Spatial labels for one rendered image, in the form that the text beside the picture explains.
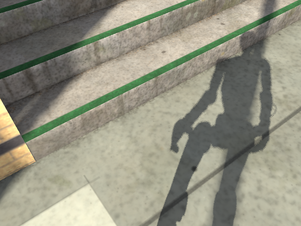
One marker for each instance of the stairs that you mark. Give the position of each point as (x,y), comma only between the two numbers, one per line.
(68,67)

